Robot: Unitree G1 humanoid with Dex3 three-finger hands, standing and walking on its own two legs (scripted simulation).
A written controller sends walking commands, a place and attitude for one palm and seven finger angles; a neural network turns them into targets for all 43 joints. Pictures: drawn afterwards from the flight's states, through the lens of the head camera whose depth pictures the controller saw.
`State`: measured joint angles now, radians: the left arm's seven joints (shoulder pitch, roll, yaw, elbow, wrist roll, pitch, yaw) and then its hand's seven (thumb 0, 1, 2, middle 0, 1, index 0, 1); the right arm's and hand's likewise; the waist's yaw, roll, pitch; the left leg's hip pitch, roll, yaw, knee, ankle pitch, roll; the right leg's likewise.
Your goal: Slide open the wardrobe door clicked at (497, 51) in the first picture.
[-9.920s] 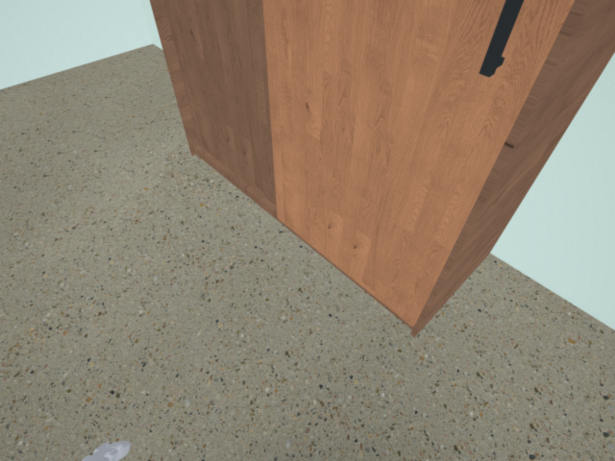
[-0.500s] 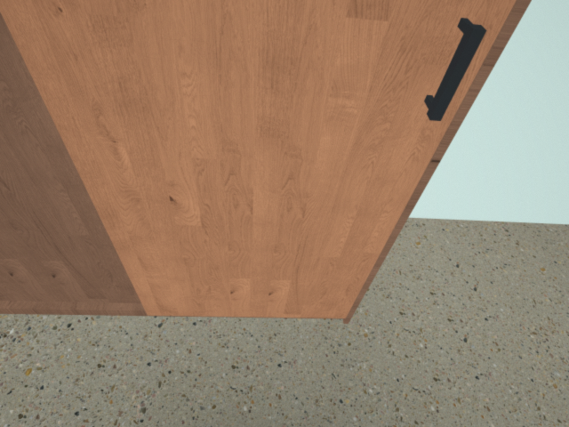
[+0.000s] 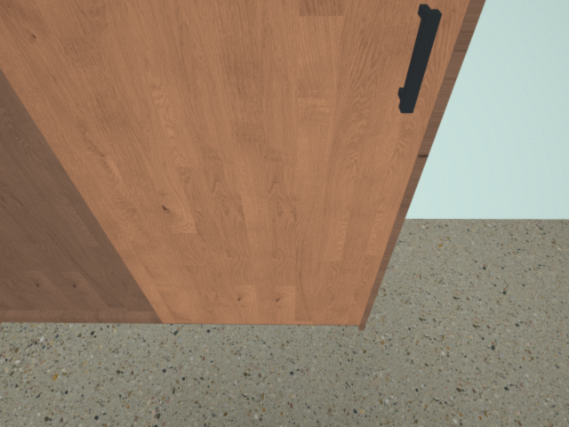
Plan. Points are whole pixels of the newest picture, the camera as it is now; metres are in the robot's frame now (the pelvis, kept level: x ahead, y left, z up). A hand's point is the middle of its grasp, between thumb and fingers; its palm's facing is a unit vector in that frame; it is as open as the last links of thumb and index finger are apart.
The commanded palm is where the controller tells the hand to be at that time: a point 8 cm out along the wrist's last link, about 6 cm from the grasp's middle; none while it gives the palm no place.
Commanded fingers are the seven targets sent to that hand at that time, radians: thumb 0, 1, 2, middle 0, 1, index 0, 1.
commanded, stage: come to a stop and stand still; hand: right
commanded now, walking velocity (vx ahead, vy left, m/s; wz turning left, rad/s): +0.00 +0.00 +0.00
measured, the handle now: (414, 60) +0.57 -0.17 +0.25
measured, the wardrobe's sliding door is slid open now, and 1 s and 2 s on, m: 0.00 0.00 0.00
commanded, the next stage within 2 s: look again from close up in 0.12 s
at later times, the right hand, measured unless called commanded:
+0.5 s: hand out of the picture +0.00 -0.17 -0.17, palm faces +0.01 +0.97 -0.25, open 7.4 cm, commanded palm none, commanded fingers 0.00 -0.90 -0.90 0.20 0.30 0.20 0.30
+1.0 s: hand out of the picture +0.00 -0.13 -0.18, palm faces +0.01 +0.98 -0.20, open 7.4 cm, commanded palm none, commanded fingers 0.00 -0.90 -0.90 0.20 0.30 0.20 0.30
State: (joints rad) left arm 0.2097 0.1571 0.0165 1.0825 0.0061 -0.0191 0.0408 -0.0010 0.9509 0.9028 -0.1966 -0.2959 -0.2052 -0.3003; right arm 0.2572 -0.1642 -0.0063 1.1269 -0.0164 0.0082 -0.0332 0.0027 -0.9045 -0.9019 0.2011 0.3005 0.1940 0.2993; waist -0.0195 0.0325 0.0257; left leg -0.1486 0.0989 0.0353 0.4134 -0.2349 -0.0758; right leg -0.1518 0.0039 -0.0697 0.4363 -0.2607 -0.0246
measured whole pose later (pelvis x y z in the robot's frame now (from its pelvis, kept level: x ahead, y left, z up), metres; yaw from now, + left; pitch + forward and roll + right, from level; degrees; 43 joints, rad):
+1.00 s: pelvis -0.01 +0.05 +0.00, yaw +0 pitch -1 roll +0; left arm 0.27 0.18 0.00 1.10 0.02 -0.01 0.02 0.01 0.91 0.90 -0.19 -0.30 -0.20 -0.30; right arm 0.26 -0.17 0.01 1.09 -0.01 -0.02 -0.02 0.01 -0.90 -0.90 0.20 0.30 0.20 0.30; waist 0.00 0.00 0.04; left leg -0.21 0.03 0.06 0.49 -0.27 0.00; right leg -0.19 -0.06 -0.04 0.46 -0.25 0.05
